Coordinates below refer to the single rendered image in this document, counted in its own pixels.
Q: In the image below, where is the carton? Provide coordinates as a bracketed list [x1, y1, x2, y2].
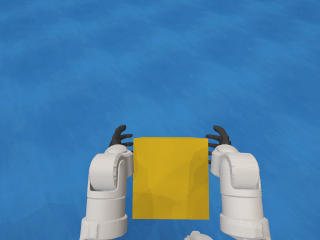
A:
[132, 137, 209, 220]

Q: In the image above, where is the robot left forearm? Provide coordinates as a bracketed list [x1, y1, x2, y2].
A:
[79, 144, 134, 240]

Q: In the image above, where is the right robot hand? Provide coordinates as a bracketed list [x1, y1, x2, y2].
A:
[205, 125, 232, 164]

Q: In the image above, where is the robot right shin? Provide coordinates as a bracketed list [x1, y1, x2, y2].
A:
[190, 231, 200, 235]

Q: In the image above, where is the robot right forearm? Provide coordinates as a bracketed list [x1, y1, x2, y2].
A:
[210, 144, 271, 240]

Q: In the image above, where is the left robot hand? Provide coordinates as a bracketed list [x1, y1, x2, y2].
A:
[109, 125, 134, 153]

